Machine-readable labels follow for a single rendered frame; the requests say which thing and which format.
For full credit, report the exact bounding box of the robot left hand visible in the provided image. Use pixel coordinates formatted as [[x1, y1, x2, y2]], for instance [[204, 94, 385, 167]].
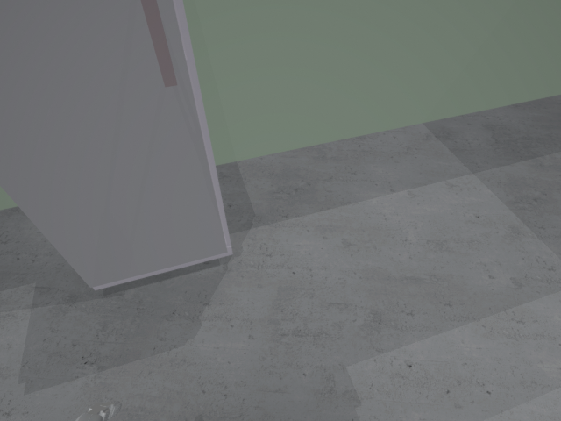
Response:
[[75, 401, 122, 421]]

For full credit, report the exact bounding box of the fridge door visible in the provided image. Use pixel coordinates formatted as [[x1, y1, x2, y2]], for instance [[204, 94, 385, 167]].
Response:
[[0, 0, 228, 288]]

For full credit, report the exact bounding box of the handle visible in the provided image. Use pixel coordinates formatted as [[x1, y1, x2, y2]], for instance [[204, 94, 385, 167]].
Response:
[[141, 0, 177, 87]]

